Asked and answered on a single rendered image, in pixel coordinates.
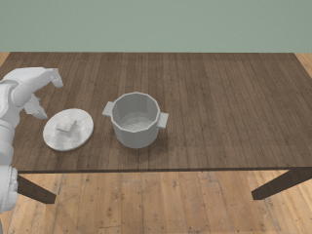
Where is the robot left upper arm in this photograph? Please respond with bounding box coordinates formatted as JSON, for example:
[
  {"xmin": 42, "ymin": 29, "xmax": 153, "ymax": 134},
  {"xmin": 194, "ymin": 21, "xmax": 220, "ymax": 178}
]
[{"xmin": 0, "ymin": 165, "xmax": 19, "ymax": 234}]

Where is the lid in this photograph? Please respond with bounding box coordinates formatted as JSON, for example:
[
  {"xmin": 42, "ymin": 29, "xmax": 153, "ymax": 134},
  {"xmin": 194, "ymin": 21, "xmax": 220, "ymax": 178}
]
[{"xmin": 43, "ymin": 108, "xmax": 94, "ymax": 151}]

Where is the table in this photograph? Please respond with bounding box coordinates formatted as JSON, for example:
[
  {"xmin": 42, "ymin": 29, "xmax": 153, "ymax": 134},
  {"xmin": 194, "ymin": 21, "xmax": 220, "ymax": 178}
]
[{"xmin": 0, "ymin": 52, "xmax": 312, "ymax": 205}]

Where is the knob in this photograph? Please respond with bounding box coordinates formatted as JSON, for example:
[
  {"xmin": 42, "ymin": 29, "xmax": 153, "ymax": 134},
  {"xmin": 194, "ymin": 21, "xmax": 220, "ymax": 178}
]
[{"xmin": 56, "ymin": 117, "xmax": 77, "ymax": 134}]

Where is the pot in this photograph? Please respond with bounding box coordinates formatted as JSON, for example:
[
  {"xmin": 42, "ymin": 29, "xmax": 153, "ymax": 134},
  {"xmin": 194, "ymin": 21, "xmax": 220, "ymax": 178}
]
[{"xmin": 102, "ymin": 92, "xmax": 169, "ymax": 149}]

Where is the robot left forearm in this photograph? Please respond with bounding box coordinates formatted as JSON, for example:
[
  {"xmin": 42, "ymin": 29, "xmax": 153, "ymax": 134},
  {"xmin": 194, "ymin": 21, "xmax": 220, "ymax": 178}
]
[{"xmin": 0, "ymin": 77, "xmax": 32, "ymax": 166}]

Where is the left robot hand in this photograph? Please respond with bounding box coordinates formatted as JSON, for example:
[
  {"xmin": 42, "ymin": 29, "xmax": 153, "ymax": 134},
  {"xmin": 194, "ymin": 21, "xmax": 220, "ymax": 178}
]
[{"xmin": 3, "ymin": 67, "xmax": 63, "ymax": 120}]

